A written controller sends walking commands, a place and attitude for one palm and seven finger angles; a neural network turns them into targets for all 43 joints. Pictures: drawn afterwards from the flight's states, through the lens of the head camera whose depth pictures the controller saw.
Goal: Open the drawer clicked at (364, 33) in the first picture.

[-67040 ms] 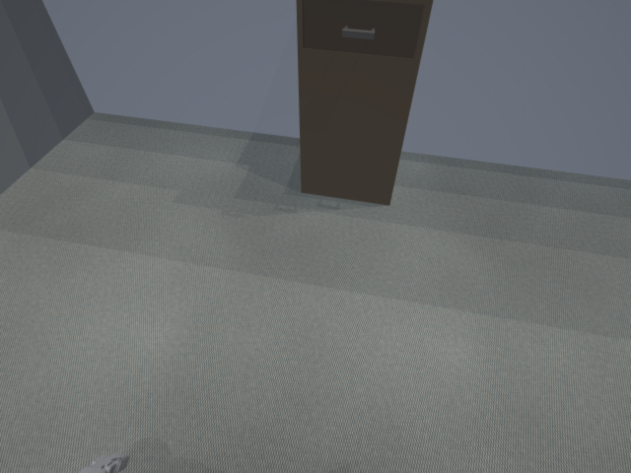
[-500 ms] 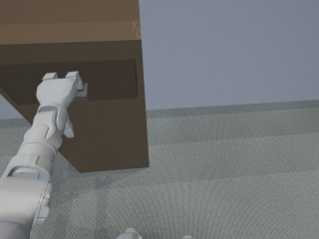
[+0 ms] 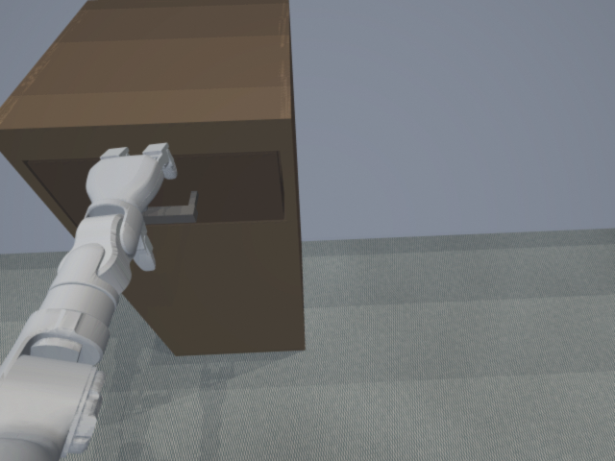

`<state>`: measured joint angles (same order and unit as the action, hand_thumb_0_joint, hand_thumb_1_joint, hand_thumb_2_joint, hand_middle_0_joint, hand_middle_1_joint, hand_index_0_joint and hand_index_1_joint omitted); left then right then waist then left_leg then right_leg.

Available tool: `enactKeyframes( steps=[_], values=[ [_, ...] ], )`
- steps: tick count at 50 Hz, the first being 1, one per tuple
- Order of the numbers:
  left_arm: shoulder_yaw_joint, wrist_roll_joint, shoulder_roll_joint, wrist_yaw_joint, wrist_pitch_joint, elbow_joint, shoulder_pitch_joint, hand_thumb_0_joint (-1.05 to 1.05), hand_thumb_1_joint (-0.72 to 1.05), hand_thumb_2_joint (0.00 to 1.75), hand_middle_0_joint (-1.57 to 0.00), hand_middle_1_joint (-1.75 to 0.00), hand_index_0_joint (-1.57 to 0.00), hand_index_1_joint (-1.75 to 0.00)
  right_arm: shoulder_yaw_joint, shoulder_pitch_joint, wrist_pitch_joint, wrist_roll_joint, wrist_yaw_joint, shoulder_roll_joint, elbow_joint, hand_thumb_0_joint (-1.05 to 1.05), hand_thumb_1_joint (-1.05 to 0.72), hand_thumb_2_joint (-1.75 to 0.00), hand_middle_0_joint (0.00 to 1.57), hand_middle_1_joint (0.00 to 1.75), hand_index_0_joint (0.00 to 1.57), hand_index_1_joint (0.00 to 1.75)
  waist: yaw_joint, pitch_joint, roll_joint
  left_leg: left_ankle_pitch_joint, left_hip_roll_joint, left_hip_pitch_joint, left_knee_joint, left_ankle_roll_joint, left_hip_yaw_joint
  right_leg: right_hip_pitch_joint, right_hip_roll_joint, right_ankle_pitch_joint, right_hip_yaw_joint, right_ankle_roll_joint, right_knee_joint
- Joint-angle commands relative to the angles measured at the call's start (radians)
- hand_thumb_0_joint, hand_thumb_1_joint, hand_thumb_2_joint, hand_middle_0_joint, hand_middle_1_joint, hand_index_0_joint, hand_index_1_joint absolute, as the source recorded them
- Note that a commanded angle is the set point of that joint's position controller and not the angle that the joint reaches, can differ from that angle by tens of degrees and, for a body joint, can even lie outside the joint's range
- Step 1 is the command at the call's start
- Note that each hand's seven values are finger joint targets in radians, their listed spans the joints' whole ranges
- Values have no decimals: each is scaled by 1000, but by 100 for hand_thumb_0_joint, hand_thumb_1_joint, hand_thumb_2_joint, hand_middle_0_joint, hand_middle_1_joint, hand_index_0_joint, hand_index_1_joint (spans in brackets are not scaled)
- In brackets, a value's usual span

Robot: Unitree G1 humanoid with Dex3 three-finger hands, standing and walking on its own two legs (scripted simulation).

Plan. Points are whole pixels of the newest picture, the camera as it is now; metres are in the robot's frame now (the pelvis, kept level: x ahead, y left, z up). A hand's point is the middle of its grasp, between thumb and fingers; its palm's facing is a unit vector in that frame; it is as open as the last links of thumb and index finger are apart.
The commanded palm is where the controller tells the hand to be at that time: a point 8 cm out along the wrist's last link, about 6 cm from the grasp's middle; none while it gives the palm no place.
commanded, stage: lift the fingers back up to retry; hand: left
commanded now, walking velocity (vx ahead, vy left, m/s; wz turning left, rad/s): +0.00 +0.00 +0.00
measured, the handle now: (165, 206) +0.50 +0.25 +0.01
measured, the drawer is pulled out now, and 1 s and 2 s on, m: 0.00 0.00 0.00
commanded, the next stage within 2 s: re-aim the fingers above the handle in 0.06 s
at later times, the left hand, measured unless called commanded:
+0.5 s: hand (148, 206) +0.45 +0.24 +0.07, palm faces -0.07 -0.05 -1.00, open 13.8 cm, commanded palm +0.43 +0.25 +0.13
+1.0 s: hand (149, 204) +0.45 +0.24 +0.07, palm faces -0.03 -0.05 -1.00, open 13.6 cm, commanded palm +0.43 +0.24 +0.13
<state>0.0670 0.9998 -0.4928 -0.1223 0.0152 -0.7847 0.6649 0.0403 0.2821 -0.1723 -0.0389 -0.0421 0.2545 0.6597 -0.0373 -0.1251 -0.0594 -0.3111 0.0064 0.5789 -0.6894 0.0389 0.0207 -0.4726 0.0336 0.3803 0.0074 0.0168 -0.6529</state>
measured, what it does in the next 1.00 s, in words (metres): stands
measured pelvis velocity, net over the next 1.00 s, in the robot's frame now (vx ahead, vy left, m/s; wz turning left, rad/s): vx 0.00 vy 0.00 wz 0.00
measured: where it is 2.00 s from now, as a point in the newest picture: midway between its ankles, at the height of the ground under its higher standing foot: outside the picture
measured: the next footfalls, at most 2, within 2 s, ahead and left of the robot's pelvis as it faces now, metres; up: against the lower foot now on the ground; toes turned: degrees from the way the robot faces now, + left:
none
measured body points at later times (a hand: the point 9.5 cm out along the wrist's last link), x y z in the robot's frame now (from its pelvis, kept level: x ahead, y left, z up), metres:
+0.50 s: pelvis +0.00 -0.01 +0.00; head +0.06 -0.02 +0.44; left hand +0.45 +0.24 +0.13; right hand +0.04 -0.28 -0.13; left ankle +0.01 +0.09 -0.72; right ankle -0.04 -0.11 -0.72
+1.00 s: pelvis +0.00 +0.00 +0.00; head +0.06 +0.00 +0.44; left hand +0.45 +0.24 +0.12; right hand +0.06 -0.27 -0.13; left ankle +0.01 +0.09 -0.72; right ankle -0.04 -0.11 -0.72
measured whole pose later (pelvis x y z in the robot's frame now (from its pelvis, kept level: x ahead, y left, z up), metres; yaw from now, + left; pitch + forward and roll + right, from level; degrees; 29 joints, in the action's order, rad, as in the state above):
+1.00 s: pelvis +0.00 +0.00 +0.00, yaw +0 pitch +14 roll -2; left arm 0.04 1.02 -0.52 -0.15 -0.05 -0.87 0.74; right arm 0.05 0.31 -0.15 -0.03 -0.05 0.25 0.67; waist -0.06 -0.12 -0.05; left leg -0.32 0.00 0.65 -0.73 0.04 0.02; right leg -0.54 0.04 0.38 0.01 0.02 -0.69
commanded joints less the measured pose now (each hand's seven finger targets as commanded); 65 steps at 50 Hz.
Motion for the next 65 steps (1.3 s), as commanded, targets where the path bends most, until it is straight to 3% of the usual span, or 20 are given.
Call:
enactKeyframes(
  steps=[1, 4, 6, 13, 15, 17, 18, 23, 27, 28, 35, 39, 41, 47, 52, 55, 58, 59, 62, 65],
  values=[
    [-74, 7, -252, -11, -31, 185, 452, 0, -50, 30, -30, -120, -30, -120, 52, 37, 27, 0, -18, 152, -94, 0, -90, -90, 20, 30, 20, 30, -20, -286, 27, 320, 11, -285, 52, 16, -13, 24, 23, -326, 6, 23, 80],
    [-76, 2, -242, -20, -75, 225, 468, 0, -50, 30, -30, -120, -30, -120, 57, 40, 33, 5, -22, 142, -98, 0, -90, -90, 20, 30, 20, 30, -18, -329, 3, 350, 17, -301, 33, 17, -11, 32, 23, -359, -1, 23, 67],
    [-115, 3, -282, -36, -82, 197, 453, 0, -50, 30, -30, -120, -30, -120, 55, 40, 33, 6, -23, 145, -92, 0, -90, -90, 20, 30, 20, 30, -11, -312, 11, 333, 20, -273, 31, 15, -11, 28, 23, -356, 0, 23, 63],
    [-119, 13, -306, -66, -59, 163, 513, 0, -50, 30, -30, -120, -30, -120, 59, 59, 37, 7, -23, 149, -81, 0, -90, -90, 20, 30, 20, 30, -26, -376, 22, 327, 25, -249, 11, 17, -5, 51, 22, -382, -9, 18, 54],
    [-103, 14, -297, -58, -49, 119, 508, 0, -50, 30, -30, -120, -30, -120, 57, 65, 36, 3, -25, 153, -72, 0, -90, -90, 20, 30, 20, 30, -40, -325, 25, 306, 22, -234, 11, 18, -4, 21, 22, -373, -7, 15, 58],
    [-77, 8, -274, -45, -51, 136, 522, 0, -50, 30, -30, -120, -30, -120, 58, 71, 37, 2, -25, 149, -75, 0, -90, -90, 20, 30, 20, 30, -41, -346, -3, 298, 24, -247, 13, 19, -1, 24, 22, -364, -11, 15, 64],
    [-91, 4, -289, -37, -56, 129, 525, 0, -50, 30, -30, -120, -30, -120, 58, 77, 36, 4, -28, 151, -73, 0, -90, -90, 20, 30, 20, 30, -45, -350, 29, 303, 23, -241, 13, 22, -3, 41, 21, -371, -12, 14, 68],
    [-158, 6, -370, -23, -84, 102, 498, 0, -50, 30, -30, -120, -30, -120, 55, 91, 31, 5, -32, 157, -68, 0, -90, -90, 20, 30, 20, 30, -25, -359, 21, 322, 24, -200, 9, 21, 1, 71, 21, -416, -18, 15, 55],
    [-165, 11, -368, -38, -95, 111, 464, 0, -50, 30, -30, -120, -30, -120, 60, 97, 32, 4, -26, 155, -73, 0, -90, -90, 20, 30, 20, 30, -11, -369, -14, 345, 20, -197, 6, 18, 8, 64, 25, -433, -15, 17, 42],
    [-205, 9, -402, -40, -98, 102, 436, 0, -50, 30, -30, -120, -30, -120, 63, 102, 29, 6, -25, 160, -68, 0, -90, -90, 20, 30, 20, 30, -5, -389, 18, 373, 18, -192, 4, 18, 7, 95, 25, -462, -14, 18, 38],
    [-158, 12, -356, -60, -83, 130, 458, 0, -50, 30, -30, -120, -30, -120, 67, 99, 32, -2, -19, 162, -66, 0, -90, -90, 20, 30, 20, 30, -25, -344, -14, 328, 12, -220, 17, 18, 0, 23, 33, -368, -1, 19, 50],
    [-96, 4, -283, -59, -89, 179, 524, 0, -50, 30, -30, -120, -30, -120, 73, 108, 42, 0, -20, 153, -63, 0, -90, -90, 20, 30, 20, 30, -44, -379, -40, 349, 9, -297, 14, 18, -14, -17, 37, -328, 3, 20, 56],
    [-96, 7, -286, -63, -80, 145, 542, 0, -50, 30, -30, -120, -30, -120, 68, 111, 44, 1, -22, 156, -53, 0, -90, -90, 20, 30, 20, 30, -53, -337, -27, 326, 5, -290, 16, 16, -23, -53, 38, -294, 12, 22, 56],
    [-121, 24, -297, -76, -47, 77, 500, 0, -50, 30, -30, -120, -30, -120, 61, 104, 43, 6, -13, 153, -58, 0, -90, -90, 20, 30, 20, 30, -27, -345, -26, 354, 3, -282, 17, 8, -26, -48, 39, -295, 24, 30, 42],
    [-84, 22, -248, -72, -34, 120, 527, 0, -50, 30, -30, -120, -30, -120, 64, 99, 42, 8, -7, 152, -73, 0, -90, -90, 20, 30, 20, 30, -33, -375, -13, 385, -1, -309, 14, 9, -25, -37, 38, -322, 23, 27, 42],
    [-122, 24, -302, -64, -29, 77, 503, 0, -50, 30, -30, -120, -30, -120, 57, 94, 38, 6, -13, 158, -71, 0, -90, -90, 20, 30, 20, 30, -29, -339, 29, 340, 3, -256, 21, 14, -19, -11, 34, -322, 16, 24, 49],
    [-169, 49, -421, -64, -34, 46, 614, 0, -50, 30, -30, -120, -30, -120, 47, 98, 38, 5, -33, 169, -62, 0, -90, -90, 20, 30, 20, 30, -46, -310, 21, 274, 8, -195, 26, 16, -17, -13, 28, -285, 2, 21, 57],
    [-147, 48, -395, -64, -41, 55, 612, 0, -50, 30, -30, -120, -30, -120, 49, 104, 43, 3, -34, 162, -66, 0, -90, -90, 20, 30, 20, 30, -43, -333, -16, 280, 9, -215, 25, 15, -14, -19, 28, -285, 2, 20, 54],
    [-132, 28, -351, -62, -52, 42, 564, 0, -50, 30, -30, -120, -30, -120, 53, 117, 45, 3, -30, 157, -70, 0, -90, -90, 20, 30, 20, 30, -43, -342, -9, 309, 9, -234, 14, 13, -13, -28, 33, -302, 9, 21, 48],
    [-140, 24, -373, -63, -62, 32, 596, 0, -50, 30, -30, -120, -30, -120, 52, 125, 46, 2, -32, 162, -63, 0, -90, -90, 20, 30, 20, 30, -51, -338, -9, 283, 7, -218, 12, 14, -13, -39, 31, -287, 4, 18, 50]
  ],
)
